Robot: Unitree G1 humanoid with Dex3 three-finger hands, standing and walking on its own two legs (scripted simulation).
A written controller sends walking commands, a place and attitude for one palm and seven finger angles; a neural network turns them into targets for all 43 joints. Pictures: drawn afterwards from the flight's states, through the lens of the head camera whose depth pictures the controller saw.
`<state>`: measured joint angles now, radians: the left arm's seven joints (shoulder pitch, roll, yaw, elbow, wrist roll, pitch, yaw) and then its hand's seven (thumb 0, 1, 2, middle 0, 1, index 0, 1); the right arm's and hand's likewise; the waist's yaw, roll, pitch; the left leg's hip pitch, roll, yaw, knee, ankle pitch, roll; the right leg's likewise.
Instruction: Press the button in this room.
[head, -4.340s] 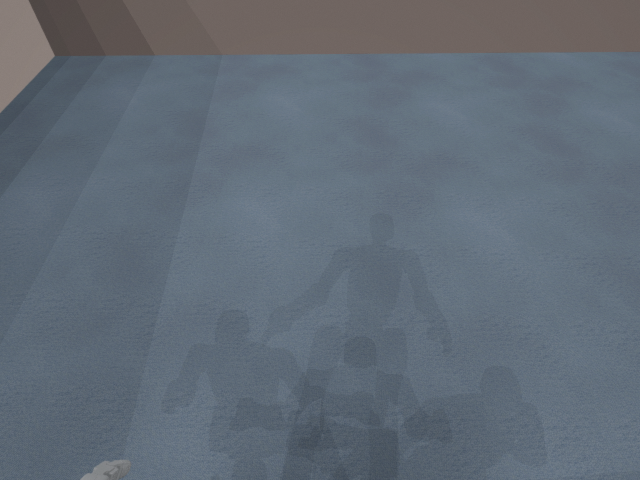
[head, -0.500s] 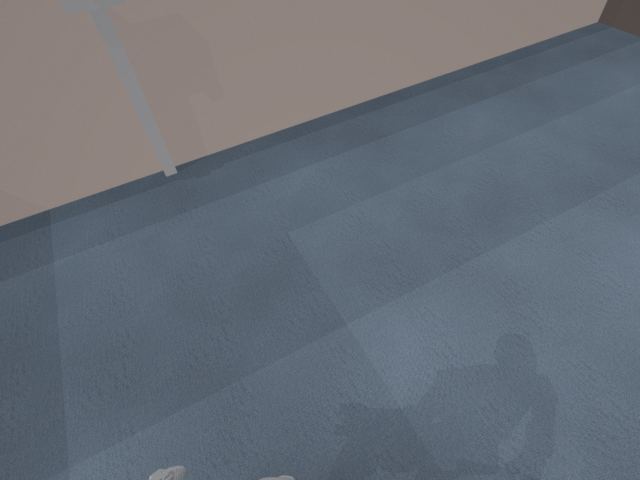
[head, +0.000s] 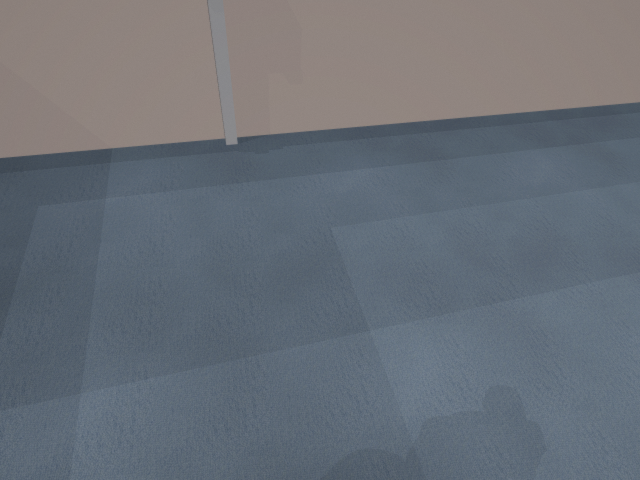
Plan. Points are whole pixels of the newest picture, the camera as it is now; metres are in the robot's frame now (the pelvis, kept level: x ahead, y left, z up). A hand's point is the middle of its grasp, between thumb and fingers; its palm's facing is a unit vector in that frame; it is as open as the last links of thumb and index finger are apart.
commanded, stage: turn or walk to find it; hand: left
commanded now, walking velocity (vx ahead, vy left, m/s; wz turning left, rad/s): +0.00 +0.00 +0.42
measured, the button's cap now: out of the picture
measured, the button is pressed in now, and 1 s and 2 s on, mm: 0 0 0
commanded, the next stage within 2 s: none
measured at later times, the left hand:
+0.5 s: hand out of the picture -0.01 +0.17 -0.15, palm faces +0.22 -0.94 -0.27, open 7.4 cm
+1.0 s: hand out of the picture -0.12 +0.24 -0.17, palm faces +0.43 -0.87 -0.23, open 7.4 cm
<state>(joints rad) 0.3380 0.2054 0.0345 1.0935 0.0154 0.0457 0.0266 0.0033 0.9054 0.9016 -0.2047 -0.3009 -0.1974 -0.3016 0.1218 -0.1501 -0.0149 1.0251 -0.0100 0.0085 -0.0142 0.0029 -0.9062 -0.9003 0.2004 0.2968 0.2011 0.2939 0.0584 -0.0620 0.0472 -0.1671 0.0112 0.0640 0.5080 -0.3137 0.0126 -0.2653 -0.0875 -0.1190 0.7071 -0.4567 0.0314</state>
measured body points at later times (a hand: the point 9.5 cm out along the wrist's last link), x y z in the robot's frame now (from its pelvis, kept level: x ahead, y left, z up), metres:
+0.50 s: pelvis -0.05 -0.04 +0.00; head -0.03 -0.06 +0.45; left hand -0.02 +0.22 -0.13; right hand +0.03 -0.29 -0.16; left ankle -0.09 +0.10 -0.65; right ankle -0.03 -0.13 -0.74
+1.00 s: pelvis -0.08 +0.02 +0.01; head -0.06 +0.06 +0.46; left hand -0.14 +0.28 -0.15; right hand +0.09 -0.17 -0.13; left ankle -0.11 +0.10 -0.74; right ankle -0.05 -0.14 -0.65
